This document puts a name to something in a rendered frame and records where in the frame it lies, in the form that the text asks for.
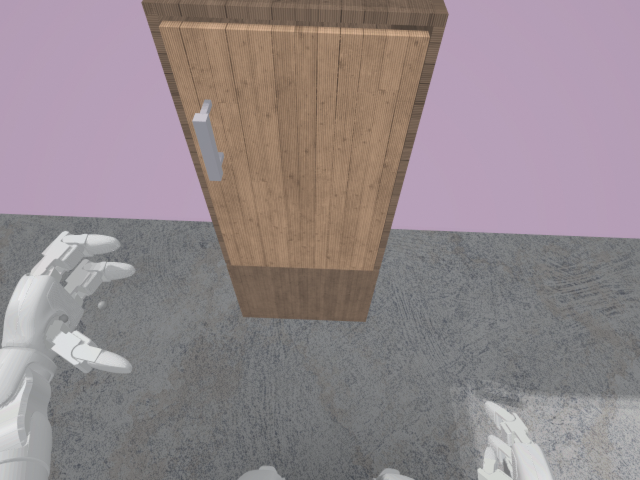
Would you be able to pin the handle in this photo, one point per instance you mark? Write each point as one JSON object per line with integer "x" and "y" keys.
{"x": 212, "y": 158}

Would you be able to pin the right robot hand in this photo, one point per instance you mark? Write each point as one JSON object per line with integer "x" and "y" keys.
{"x": 524, "y": 461}

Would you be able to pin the left robot forearm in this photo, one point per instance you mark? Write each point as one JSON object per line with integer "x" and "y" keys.
{"x": 25, "y": 431}

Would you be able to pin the cupboard door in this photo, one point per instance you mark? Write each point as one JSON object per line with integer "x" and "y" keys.
{"x": 312, "y": 122}

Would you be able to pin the right robot shin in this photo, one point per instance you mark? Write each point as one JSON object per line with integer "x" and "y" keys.
{"x": 389, "y": 470}

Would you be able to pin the left robot hand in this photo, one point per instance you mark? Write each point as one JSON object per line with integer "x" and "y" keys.
{"x": 32, "y": 316}

